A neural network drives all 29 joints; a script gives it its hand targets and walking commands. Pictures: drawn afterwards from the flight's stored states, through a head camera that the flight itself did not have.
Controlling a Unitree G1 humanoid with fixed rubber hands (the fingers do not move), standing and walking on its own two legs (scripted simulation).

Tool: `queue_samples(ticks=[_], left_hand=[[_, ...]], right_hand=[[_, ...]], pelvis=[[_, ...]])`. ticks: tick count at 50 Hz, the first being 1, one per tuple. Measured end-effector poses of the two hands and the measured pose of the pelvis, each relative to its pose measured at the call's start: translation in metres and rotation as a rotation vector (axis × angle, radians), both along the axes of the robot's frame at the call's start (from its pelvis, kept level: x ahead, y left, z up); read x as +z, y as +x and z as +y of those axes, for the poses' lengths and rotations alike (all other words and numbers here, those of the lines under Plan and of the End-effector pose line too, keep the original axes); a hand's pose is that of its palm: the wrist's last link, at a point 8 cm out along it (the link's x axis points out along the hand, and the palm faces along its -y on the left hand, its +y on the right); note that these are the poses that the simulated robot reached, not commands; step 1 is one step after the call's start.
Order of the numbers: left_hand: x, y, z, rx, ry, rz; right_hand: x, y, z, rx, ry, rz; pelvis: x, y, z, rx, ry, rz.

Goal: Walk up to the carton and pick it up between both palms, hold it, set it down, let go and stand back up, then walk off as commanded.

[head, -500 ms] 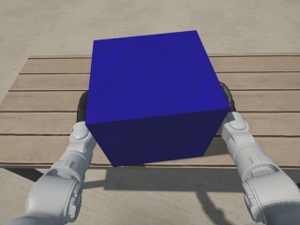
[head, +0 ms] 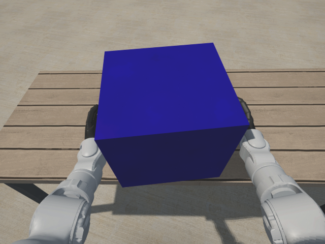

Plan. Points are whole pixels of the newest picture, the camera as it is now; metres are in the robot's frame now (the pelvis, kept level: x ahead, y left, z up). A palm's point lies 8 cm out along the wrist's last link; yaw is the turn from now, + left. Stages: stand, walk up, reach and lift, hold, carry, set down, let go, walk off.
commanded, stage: reach and lift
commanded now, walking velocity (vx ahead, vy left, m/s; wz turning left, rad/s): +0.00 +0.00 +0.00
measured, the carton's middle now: (165, 118) +0.48 +0.03 +0.03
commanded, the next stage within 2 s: none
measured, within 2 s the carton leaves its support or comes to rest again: neither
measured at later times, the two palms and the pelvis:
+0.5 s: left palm (93, 131) +0.39 +0.21 +0.06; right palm (247, 121) +0.43 -0.18 +0.08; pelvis +0.01 +0.00 +0.00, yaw +0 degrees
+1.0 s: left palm (83, 116) +0.38 +0.21 +0.14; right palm (261, 116) +0.40 -0.19 +0.14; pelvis -0.01 +0.00 +0.01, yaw +0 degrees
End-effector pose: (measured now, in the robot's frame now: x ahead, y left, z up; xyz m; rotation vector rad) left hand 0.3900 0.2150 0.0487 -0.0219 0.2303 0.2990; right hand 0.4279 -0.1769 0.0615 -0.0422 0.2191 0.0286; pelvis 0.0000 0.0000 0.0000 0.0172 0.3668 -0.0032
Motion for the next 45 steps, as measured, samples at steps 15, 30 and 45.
queue_samples(ticks=[15, 30, 45], left_hand=[[0.002, 0.006, -0.002, 0.000, -0.030, 0.034], [0.029, -0.001, -0.006, 0.002, -0.055, 0.016], [0.080, -0.010, -0.008, -0.026, -0.053, 0.020]], right_hand=[[0.003, 0.004, -0.002, -0.013, 0.022, 0.043], [0.028, -0.003, -0.007, -0.007, 0.010, 0.027], [0.064, -0.026, -0.010, -0.042, 0.035, 0.035]], pelvis=[[0.000, 0.003, 0.000, 0.000, 0.000, 0.005], [0.002, 0.002, -0.002, 0.006, -0.001, -0.029], [0.005, -0.010, 0.000, 0.007, -0.005, -0.140]])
